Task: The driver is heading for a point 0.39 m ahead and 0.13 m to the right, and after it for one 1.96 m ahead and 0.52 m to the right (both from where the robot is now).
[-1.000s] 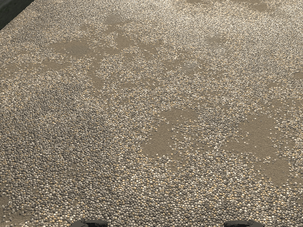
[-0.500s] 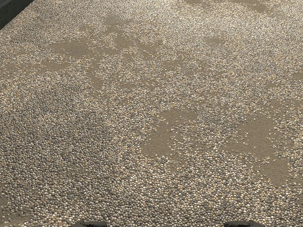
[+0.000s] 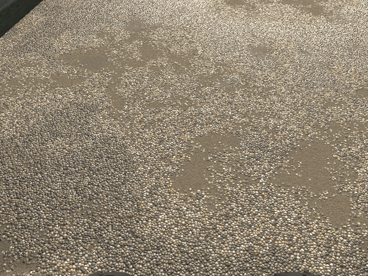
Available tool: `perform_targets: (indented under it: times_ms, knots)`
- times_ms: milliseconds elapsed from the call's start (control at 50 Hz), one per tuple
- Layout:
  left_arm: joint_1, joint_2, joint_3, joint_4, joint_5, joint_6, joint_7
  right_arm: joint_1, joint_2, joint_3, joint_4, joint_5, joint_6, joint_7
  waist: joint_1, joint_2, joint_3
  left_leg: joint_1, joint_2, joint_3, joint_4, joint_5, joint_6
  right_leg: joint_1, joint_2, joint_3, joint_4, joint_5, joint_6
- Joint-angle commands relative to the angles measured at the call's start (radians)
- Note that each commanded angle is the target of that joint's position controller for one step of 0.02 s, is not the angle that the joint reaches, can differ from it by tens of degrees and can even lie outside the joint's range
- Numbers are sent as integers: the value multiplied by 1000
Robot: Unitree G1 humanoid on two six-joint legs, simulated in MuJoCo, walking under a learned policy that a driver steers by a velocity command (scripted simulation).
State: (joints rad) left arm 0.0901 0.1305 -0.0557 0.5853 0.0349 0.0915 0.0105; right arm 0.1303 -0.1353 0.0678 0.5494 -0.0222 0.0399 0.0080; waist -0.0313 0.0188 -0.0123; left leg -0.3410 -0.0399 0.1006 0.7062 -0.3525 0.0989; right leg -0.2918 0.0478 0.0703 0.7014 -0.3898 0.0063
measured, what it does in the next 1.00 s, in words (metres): stands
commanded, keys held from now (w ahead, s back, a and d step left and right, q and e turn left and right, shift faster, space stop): w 1.00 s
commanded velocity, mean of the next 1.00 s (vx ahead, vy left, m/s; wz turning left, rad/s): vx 0.50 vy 0.00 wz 0.00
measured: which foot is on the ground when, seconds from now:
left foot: down 0.00-1.00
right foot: down 0.00-1.00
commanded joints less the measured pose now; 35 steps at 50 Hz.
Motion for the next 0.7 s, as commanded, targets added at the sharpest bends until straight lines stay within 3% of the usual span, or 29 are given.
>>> perform_targets:
  times_ms: [20,40,60,80,100,120,160,180,200,220,240,300,320,340,360,380,420,440,460,480,500,520,540,560,600,620,660,680,700]
  knots:
    - [-100,69,20,-101,5,-15,3,-74,-46,-17,-92,-15,-25,6,-13,-14,-106,24,100,-116,-120,271,-31,30,-35,49,-61,238,-17]
    - [-50,52,18,-73,-6,-25,8,-18,-55,-18,-71,0,-28,-11,3,-2,-175,47,116,-157,-189,69,-28,83,-14,32,-65,42,-14]
    - [-77,43,13,-82,-7,-26,7,-63,-63,-19,-85,10,-23,-16,9,14,-82,-7,127,-182,-227,7,-24,51,-5,19,-66,35,-10]
    - [-91,42,13,-83,-5,-26,5,-83,-67,-19,-95,14,-18,-18,12,20,-45,-37,137,-198,-251,-29,-20,44,-4,16,-63,35,-8]
    - [-139,59,13,-108,-3,-18,2,-144,-51,-14,-118,8,-15,-2,0,-2,9,-53,116,-146,-173,176,-25,2,-21,29,-64,198,-9]
    - [-126,70,19,-105,3,-13,-1,-116,-44,-13,-111,-3,-16,4,-8,-13,-46,-16,110,-127,-143,246,-26,11,-29,43,-60,223,-12]
    - [-101,70,20,-101,4,-14,3,-77,-45,-16,-92,-15,-25,6,-11,-13,-101,20,100,-115,-120,266,-31,26,-35,50,-60,239,-17]
    - [-50,53,18,-73,-5,-24,8,-20,-54,-18,-72,0,-28,-11,4,-1,-172,44,117,-157,-190,66,-28,82,-14,33,-64,41,-13]
    - [-78,44,13,-82,-7,-25,6,-64,-63,-19,-85,11,-24,-16,10,15,-80,-9,129,-183,-228,4,-24,50,-5,19,-64,33,-10]
    - [-92,43,13,-83,-5,-25,5,-84,-67,-19,-96,15,-19,-17,12,21,-43,-39,138,-199,-252,-32,-20,43,-3,16,-62,34,-7]
    - [-140,59,13,-108,-3,-18,2,-145,-52,-14,-118,8,-15,-1,1,-2,9,-54,117,-147,-174,174,-25,1,-20,29,-62,196,-8]
    - [-102,70,20,-101,4,-14,3,-78,-45,-16,-93,-15,-25,6,-12,-14,-99,19,101,-115,-121,262,-32,25,-35,51,-60,238,-17]
    - [-51,53,18,-73,-6,-23,8,-21,-54,-18,-72,0,-28,-11,4,-1,-171,42,117,-157,-191,63,-28,80,-14,33,-63,40,-13]
    - [-78,43,13,-82,-7,-25,6,-64,-63,-19,-86,11,-24,-16,10,15,-79,-11,129,-183,-229,1,-24,49,-4,19,-63,33,-9]
    - [-92,42,13,-83,-5,-25,5,-83,-67,-19,-96,15,-19,-17,12,21,-43,-40,139,-199,-253,-35,-20,43,-2,16,-61,34,-7]
    - [-140,58,13,-108,-3,-18,2,-144,-52,-13,-119,8,-16,-1,1,-1,9,-55,118,-147,-176,171,-25,0,-20,28,-62,194,-8]
    - [-109,70,18,-101,5,-13,1,-86,-44,-15,-99,-12,-21,6,-11,-15,-76,2,103,-118,-129,251,-30,18,-32,49,-59,235,-16]
    - [-50,53,18,-72,-4,-23,6,-21,-55,-17,-76,0,-25,-11,4,1,-158,32,117,-157,-196,56,-28,78,-13,33,-63,45,-12]
    - [-73,44,12,-79,-5,-25,6,-59,-62,-18,-86,10,-23,-16,9,14,-79,-11,127,-180,-229,-1,-24,51,-5,21,-65,36,-10]
    - [-134,58,13,-107,-1,-19,4,-133,-51,-15,-114,4,-20,-1,-2,-5,-7,-36,112,-138,-161,187,-27,-2,-22,35,-66,200,-11]
    - [-124,69,18,-103,3,-15,3,-102,-44,-15,-105,-7,-21,3,-10,-19,-61,-4,107,-124,-137,235,-28,13,-31,48,-61,222,-17]
    - [-62,53,18,-75,-5,-22,6,-32,-57,-17,-80,2,-22,-11,5,2,-131,18,121,-162,-203,48,-26,68,-11,31,-61,43,-12]
    - [-76,44,12,-80,-5,-23,5,-63,-63,-18,-90,10,-19,-16,10,18,-60,-26,129,-182,-236,-8,-24,44,-4,20,-63,40,-8]
    - [-130,58,12,-106,0,-18,3,-131,-50,-14,-115,4,-18,-1,-2,-3,-6,-40,112,-137,-162,185,-26,-1,-22,35,-65,203,-10]
    - [-110,72,19,-101,3,-14,3,-83,-46,-16,-97,-12,-23,5,-12,-18,-81,10,103,-115,-124,256,-30,17,-32,49,-59,234,-17]
    - [-53,53,18,-73,-5,-22,7,-22,-55,-18,-76,0,-25,-12,4,1,-154,31,119,-156,-194,58,-28,73,-12,33,-61,43,-12]
    - [-86,43,12,-81,-4,-26,5,-78,-66,-19,-95,13,-19,-18,12,21,-46,-34,137,-195,-249,-28,-20,43,-2,18,-63,37,-8]
    - [-137,60,13,-106,-2,-18,2,-139,-52,-14,-118,7,-16,-2,0,-4,7,-49,116,-142,-171,178,-25,-1,-20,31,-62,201,-9]
    - [-121,70,18,-101,4,-14,2,-102,-45,-15,-108,-6,-18,3,-9,-17,-51,-11,107,-122,-140,233,-28,13,-29,47,-60,230,-15]
Velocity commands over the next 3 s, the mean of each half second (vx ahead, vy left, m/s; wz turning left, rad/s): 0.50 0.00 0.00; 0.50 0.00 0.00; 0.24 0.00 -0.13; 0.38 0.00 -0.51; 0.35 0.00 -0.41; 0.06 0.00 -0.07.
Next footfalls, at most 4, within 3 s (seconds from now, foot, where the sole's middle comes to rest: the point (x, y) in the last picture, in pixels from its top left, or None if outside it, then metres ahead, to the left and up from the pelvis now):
2.24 left None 0.07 0.04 -0.75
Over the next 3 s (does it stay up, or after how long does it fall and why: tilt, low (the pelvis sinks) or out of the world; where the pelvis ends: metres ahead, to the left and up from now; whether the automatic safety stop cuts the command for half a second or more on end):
stays up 0.03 0.00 0.03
